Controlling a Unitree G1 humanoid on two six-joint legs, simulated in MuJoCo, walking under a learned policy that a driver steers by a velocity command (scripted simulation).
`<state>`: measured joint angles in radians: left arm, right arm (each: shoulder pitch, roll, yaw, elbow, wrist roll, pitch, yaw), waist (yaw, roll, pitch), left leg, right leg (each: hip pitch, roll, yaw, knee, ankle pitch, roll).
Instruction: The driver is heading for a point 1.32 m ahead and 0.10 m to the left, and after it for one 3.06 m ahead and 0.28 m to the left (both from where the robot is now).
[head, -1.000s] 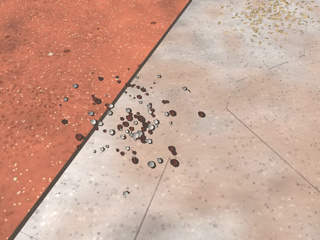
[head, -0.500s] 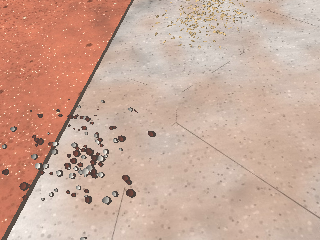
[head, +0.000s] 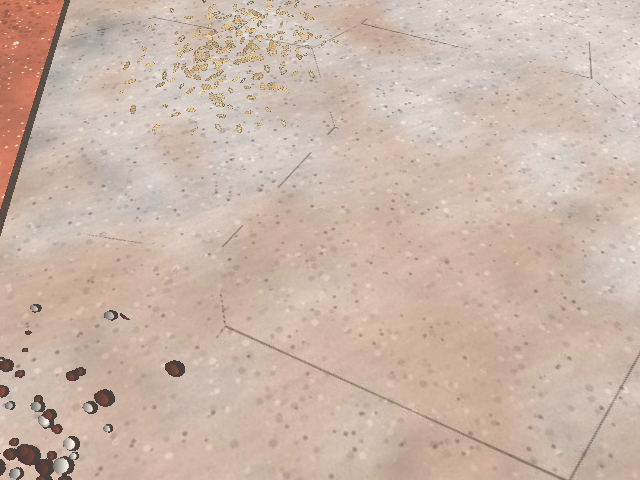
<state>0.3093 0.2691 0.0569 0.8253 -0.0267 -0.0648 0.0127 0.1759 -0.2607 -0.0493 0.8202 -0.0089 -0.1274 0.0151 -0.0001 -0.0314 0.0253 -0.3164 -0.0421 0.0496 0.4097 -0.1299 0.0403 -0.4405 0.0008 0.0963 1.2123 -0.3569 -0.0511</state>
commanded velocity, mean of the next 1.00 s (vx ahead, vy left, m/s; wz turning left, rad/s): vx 0.50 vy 0.00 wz -0.08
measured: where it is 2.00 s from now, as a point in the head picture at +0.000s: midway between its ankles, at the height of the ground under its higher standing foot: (357, 251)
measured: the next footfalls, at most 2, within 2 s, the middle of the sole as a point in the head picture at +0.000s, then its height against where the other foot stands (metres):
right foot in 0.34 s outside the picture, level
left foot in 0.92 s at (312, 386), level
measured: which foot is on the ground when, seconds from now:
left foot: down 0.00-0.36, up 0.38-0.90, down 0.92-1.00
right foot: up 0.00-0.32, down 0.34-0.92, up 0.94-1.00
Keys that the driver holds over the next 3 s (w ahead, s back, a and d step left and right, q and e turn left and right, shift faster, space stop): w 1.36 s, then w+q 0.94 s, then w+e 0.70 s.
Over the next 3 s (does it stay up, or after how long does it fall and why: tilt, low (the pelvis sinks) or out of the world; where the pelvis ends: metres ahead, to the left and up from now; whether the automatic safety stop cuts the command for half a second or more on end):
stays up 1.61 0.14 0.00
